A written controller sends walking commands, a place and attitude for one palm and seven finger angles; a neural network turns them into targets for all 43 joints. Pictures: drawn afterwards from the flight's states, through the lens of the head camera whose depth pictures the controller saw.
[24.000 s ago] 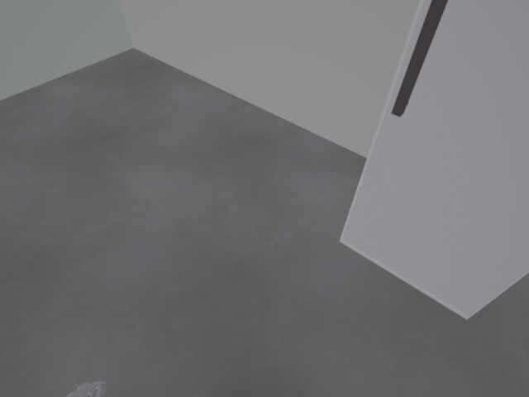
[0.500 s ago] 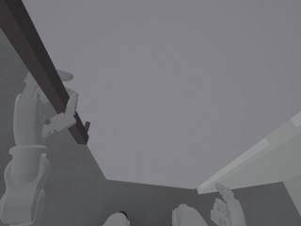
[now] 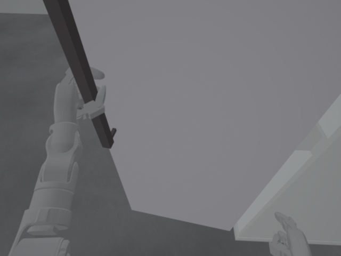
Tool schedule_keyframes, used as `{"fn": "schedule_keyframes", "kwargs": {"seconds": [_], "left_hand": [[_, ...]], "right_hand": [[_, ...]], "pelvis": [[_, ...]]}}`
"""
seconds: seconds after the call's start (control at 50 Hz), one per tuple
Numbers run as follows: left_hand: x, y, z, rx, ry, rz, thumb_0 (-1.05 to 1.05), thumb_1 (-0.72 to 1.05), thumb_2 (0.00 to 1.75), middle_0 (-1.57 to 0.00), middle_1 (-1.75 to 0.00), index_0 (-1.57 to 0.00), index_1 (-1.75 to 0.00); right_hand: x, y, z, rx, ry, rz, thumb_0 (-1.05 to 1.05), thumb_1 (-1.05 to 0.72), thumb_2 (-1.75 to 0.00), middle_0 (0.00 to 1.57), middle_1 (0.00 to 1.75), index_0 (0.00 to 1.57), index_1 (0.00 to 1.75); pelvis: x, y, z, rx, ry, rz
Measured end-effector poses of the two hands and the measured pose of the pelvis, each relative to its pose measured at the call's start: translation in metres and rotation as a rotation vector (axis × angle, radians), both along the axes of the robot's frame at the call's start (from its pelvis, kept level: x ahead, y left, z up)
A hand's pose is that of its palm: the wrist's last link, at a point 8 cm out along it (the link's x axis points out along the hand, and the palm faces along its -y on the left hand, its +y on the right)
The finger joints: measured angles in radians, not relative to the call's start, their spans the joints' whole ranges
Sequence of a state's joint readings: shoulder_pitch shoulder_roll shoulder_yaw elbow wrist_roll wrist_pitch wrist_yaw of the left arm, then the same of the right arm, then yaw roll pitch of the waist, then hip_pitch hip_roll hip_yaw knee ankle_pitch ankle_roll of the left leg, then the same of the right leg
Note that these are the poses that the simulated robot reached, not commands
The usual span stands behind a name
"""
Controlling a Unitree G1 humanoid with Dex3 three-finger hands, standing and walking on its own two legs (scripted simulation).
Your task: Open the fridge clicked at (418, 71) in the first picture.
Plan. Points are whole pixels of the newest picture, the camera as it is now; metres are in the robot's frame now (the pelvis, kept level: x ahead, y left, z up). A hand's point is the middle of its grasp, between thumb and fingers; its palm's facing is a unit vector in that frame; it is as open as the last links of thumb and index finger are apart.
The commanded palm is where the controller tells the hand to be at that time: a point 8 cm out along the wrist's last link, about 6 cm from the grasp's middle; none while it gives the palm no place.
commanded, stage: stop walking and hold the door back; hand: left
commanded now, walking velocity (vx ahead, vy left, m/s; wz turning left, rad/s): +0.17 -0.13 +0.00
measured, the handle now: (93, 84) +0.42 +0.20 +0.20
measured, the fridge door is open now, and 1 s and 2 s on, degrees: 81 80 76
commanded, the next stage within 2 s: loosen the grip on the handle in 0.94 s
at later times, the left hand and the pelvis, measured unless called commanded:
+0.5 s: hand (99, 99) +0.39 +0.18 +0.18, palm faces +0.07 -0.98 -0.16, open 5.7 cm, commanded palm +0.36 +0.25 +0.16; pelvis -0.03 +0.05 +0.00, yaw -4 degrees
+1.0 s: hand (99, 100) +0.39 +0.18 +0.18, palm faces +0.06 -0.98 -0.19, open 5.8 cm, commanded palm +0.37 +0.24 +0.16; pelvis -0.04 +0.05 +0.00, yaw -5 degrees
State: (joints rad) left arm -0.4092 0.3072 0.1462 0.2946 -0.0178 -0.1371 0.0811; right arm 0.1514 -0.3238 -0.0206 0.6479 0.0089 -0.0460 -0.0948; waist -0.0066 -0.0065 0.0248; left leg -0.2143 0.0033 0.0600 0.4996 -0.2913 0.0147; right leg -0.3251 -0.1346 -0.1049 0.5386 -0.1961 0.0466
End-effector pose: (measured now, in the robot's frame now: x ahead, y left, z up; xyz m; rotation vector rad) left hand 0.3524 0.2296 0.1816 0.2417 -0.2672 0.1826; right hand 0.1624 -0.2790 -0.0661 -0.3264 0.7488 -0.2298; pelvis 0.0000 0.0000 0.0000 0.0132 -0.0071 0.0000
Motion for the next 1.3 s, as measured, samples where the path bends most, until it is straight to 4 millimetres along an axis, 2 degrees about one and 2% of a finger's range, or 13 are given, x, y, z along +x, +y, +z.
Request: {"fn": "schedule_keyframes", "kwargs": {"seconds": [0.1,0.16,0.2,0.28,0.36,0.42,0.52,0.76,0.9,1.08,1.16,1.22,1.3], "left_hand": [[0.005,-0.001,0.001,-0.027,0.025,-0.021,-0.06,0.62,0.78,-0.47,-1.43,-0.40,-1.39],[0.008,-0.001,0.003,-0.018,0.050,-0.024,-0.06,0.63,0.77,-0.47,-1.42,-0.39,-1.40],[0.009,-0.001,0.003,-0.004,0.047,-0.024,-0.07,0.63,0.76,-0.46,-1.41,-0.39,-1.40],[0.011,0.000,0.003,0.011,0.050,-0.032,-0.08,0.62,0.76,-0.46,-1.41,-0.40,-1.40],[0.014,0.002,0.002,0.000,0.058,-0.067,-0.09,0.62,0.76,-0.46,-1.41,-0.42,-1.40],[0.016,0.003,0.001,-0.014,0.040,-0.102,-0.08,0.62,0.76,-0.46,-1.41,-0.43,-1.40],[0.015,0.003,-0.001,-0.056,0.022,-0.138,-0.06,0.65,0.76,-0.46,-1.42,-0.41,-1.40],[0.004,0.004,-0.001,-0.047,0.011,-0.137,-0.06,0.65,0.75,-0.45,-1.41,-0.38,-1.40],[0.008,0.004,0.000,-0.041,0.035,-0.137,-0.07,0.64,0.78,-0.46,-1.41,-0.39,-1.40],[0.023,0.005,0.003,0.004,0.087,-0.158,-0.11,0.61,0.78,-0.46,-1.41,-0.40,-1.40],[0.031,0.010,0.003,-0.084,0.123,-0.165,-0.09,0.53,0.74,-0.46,-1.41,-0.42,-1.40],[0.031,0.008,0.003,-0.074,0.113,-0.132,-0.06,0.42,0.68,-0.46,-1.41,-0.38,-1.36],[0.029,0.006,0.000,-0.053,0.065,-0.104,-0.03,0.16,0.55,-0.46,-1.40,-0.32,-1.34]], "right_hand": [[-0.033,0.030,-0.008,0.079,0.017,-0.037,0.01,-0.91,-0.90,0.20,0.30,0.20,0.30],[-0.056,0.049,-0.022,0.135,0.077,-0.024,0.01,-0.91,-0.90,0.20,0.30,0.20,0.30],[-0.069,0.056,-0.036,0.161,0.112,-0.016,0.01,-0.91,-0.90,0.20,0.30,0.20,0.30],[-0.095,0.059,-0.053,0.175,0.171,-0.064,0.01,-0.90,-0.90,0.20,0.30,0.21,0.30],[-0.118,0.056,-0.051,0.134,0.213,-0.106,0.01,-0.91,-0.89,0.20,0.30,0.21,0.30],[-0.128,0.052,-0.045,0.086,0.202,-0.135,0.01,-0.91,-0.90,0.20,0.30,0.21,0.30],[-0.130,0.056,-0.034,0.072,0.166,-0.188,0.01,-0.91,-0.90,0.20,0.30,0.20,0.30],[-0.093,0.079,-0.027,0.118,0.083,-0.118,0.01,-0.91,-0.90,0.20,0.30,0.20,0.30],[-0.086,0.081,-0.026,0.111,0.083,-0.087,0.01,-0.91,-0.90,0.20,0.30,0.21,0.30],[-0.103,0.073,-0.026,0.108,0.105,-0.103,0.01,-0.91,-0.90,0.20,0.30,0.21,0.30],[-0.115,0.064,-0.015,0.106,0.054,-0.097,0.01,-0.91,-0.90,0.20,0.30,0.21,0.30],[-0.123,0.055,-0.015,0.101,0.025,-0.107,0.01,-0.91,-0.90,0.20,0.30,0.21,0.30],[-0.132,0.044,-0.020,0.098,0.050,-0.122,0.01,-0.91,-0.90,0.20,0.30,0.21,0.30]], "pelvis": [[-0.018,0.008,0.004,-0.026,-0.012,-0.014],[-0.023,0.005,0.004,-0.042,-0.012,-0.014],[-0.025,0.003,-0.003,-0.030,-0.010,-0.023],[-0.031,0.010,-0.007,-0.042,-0.025,-0.030],[-0.033,0.021,-0.003,-0.027,-0.033,-0.038],[-0.031,0.033,-0.005,-0.031,-0.036,-0.049],[-0.030,0.048,-0.002,-0.035,-0.036,-0.078],[-0.035,0.050,0.001,-0.033,-0.012,-0.090],[-0.038,0.051,0.002,-0.033,-0.006,-0.088],[-0.042,0.049,0.003,-0.029,-0.008,-0.093],[-0.044,0.042,0.002,-0.012,0.011,-0.078],[-0.042,0.040,0.000,-0.009,0.010,-0.082],[-0.038,0.035,-0.002,-0.004,0.019,-0.090]]}}
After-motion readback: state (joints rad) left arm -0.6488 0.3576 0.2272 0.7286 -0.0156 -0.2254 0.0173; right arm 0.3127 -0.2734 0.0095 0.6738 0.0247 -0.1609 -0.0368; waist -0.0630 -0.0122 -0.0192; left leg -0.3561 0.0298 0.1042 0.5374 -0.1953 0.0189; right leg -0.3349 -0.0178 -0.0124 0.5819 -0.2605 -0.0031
